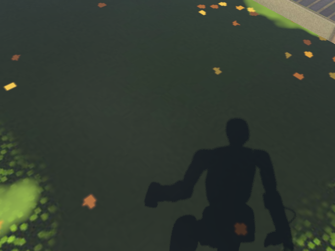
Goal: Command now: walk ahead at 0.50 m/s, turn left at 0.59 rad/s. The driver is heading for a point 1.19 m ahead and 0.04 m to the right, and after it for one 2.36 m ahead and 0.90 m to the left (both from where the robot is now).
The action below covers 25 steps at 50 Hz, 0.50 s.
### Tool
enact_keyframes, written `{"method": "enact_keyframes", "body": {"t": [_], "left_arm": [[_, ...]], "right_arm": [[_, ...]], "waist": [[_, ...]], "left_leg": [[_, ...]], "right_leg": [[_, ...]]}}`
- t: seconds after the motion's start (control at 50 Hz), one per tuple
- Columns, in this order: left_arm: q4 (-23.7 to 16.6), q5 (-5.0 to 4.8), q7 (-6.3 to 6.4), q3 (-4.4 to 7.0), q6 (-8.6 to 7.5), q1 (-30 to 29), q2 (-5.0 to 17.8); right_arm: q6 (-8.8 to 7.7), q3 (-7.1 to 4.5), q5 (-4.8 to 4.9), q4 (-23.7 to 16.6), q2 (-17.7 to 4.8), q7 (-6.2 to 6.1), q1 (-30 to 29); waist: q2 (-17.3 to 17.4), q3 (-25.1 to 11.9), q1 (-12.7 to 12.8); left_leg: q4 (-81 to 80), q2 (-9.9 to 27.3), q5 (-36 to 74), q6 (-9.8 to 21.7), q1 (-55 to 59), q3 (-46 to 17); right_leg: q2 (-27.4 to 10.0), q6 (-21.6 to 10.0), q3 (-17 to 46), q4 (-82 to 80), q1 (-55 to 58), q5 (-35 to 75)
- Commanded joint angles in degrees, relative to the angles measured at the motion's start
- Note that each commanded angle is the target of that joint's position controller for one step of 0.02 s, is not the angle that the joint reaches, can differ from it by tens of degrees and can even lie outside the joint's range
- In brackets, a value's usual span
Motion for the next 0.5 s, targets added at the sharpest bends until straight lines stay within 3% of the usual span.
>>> {"method": "enact_keyframes", "body": {"t": [0.02,0.08,0.12,0.14,0.16,0.18,0.2,0.22,0.24,0.26,0.3,0.36,0.42,0.5], "left_arm": [[-7.06,-0.47,-0.18,0.21,-1.55,-9.78,3.89],[-7.67,-0.83,-0.05,0.32,-2.19,-7.13,5.54],[-4.74,-1.03,0.83,1.26,-2.9,3.37,7.88],[-2.89,-0.66,1.54,1.92,-3.67,11.55,9.46],[-2.84,0.74,2.61,2.76,-3.99,20.54,13.72],[-3.37,1.56,2.55,3.54,-3.37,17.33,18.0],[-3.93,0.41,2.06,2.81,-2.81,13.14,12.61],[-4.41,-0.17,1.72,1.67,-2.86,9.71,7.66],[-3.87,-0.04,1.41,1.02,-3.1,8.63,5.43],[-2.99,0.0,1.44,0.74,-3.48,9.29,4.95],[-0.93,-0.43,1.14,0.6,-4.54,11.55,5.12],[1.0,-1.17,0.62,0.8,-5.76,14.37,5.82],[2.46,-1.34,0.63,0.62,-5.54,15.98,5.47],[4.42,-1.69,0.47,0.7,-5.25,18.82,6.48]], "right_arm": [[-0.59,-2.06,-0.45,-2.2,-9.3,-0.54,3.43],[-0.64,-2.33,-0.79,-3.01,-10.78,-1.11,1.36],[-0.89,-2.63,-0.91,-4.11,-12.25,-0.79,-2.12],[-1.23,-2.5,-0.37,-4.36,-11.8,-0.21,-3.11],[-1.69,-1.1,0.09,-6.16,-6.83,0.27,-1.81],[-1.49,-0.37,1.39,-7.44,-3.01,0.29,5.86],[-0.67,-0.64,-0.77,-5.07,-7.31,-0.29,5.51],[-0.45,-0.73,-1.16,-4.81,-7.63,0.2,1.81],[-0.41,-0.42,-1.24,-5.19,-6.59,0.58,-1.06],[-0.11,-0.31,-1.67,-5.49,-6.02,0.98,-2.33],[0.7,-0.04,-2.03,-5.58,-5.3,1.69,-2.39],[1.09,0.36,-2.2,-6.86,-4.73,2.2,-6.35],[0.83,1.26,-2.33,-9.39,-3.93,2.84,-14.01],[0.4,2.97,-1.96,-11.65,-2.0,3.31,-22.52]], "waist": [[6.26,1.24,-1.33],[7.54,1.15,0.97],[6.82,-3.01,5.74],[3.48,-7.76,10.01],[-3.15,-16.99,12.41],[-17.69,-19.34,5.94],[-8.23,-12.57,4.35],[-1.22,-5.66,4.11],[1.38,-2.45,4.08],[-0.69,-1.59,3.85],[-3.72,-2.02,3.28],[-2.94,-1.83,3.26],[-2.51,0.02,4.21],[-3.06,0.9,6.13]], "left_leg": [[-0.59,15.41,24.73,7.2,2.6,-11.74],[2.23,15.98,29.46,4.59,0.98,-13.65],[11.3,13.78,39.44,2.02,-2.58,-12.99],[23.09,9.85,37.82,0.65,-6.1,-10.04],[40.05,5.94,20.55,-0.34,-13.14,-5.68],[52.37,-2.26,-17.65,-1.76,-29.76,-0.76],[57.44,3.43,-13.39,-1.11,-33.38,-1.34],[56.18,5.62,-7.45,-1.38,-32.6,-0.64],[53.45,7.11,-4.53,-1.79,-31.3,-0.15],[51.23,8.06,-3.66,-2.18,-30.09,0.05],[49.4,7.88,-3.01,-2.91,-28.48,0.6],[46.23,8.08,-0.66,-3.7,-32.93,1.05],[37.76,9.74,4.89,-5.09,-36.13,3.93],[23.39,10.41,10.75,-5.44,-29.56,10.11]], "right_leg": [[2.34,-0.65,-1.19,-5.11,-2.81,1.99],[3.77,-2.65,-0.68,-10.61,6.0,-0.27],[6.82,-4.52,-1.91,-13.59,21.43,-4.58],[4.68,-5.93,-0.41,-17.16,32.87,-3.53],[-9.27,-8.28,13.87,-19.28,45.79,-18.28],[-20.92,-14.21,42.11,-28.55,52.89,-20.91],[-19.35,-14.81,42.66,-29.17,45.55,-26.55],[-16.45,-14.05,32.43,-29.58,37.7,-23.87],[-13.26,-13.15,23.99,-30.38,32.84,-15.52],[-10.97,-12.28,18.37,-31.02,30.71,-9.07],[-8.78,-12.19,12.12,-31.57,29.65,2.45],[-8.81,-13.59,7.57,-33.0,31.93,9.79],[-7.42,-13.65,3.13,-35.04,32.54,11.21],[-5.67,-12.53,-1.13,-35.1,31.15,14.37]]}}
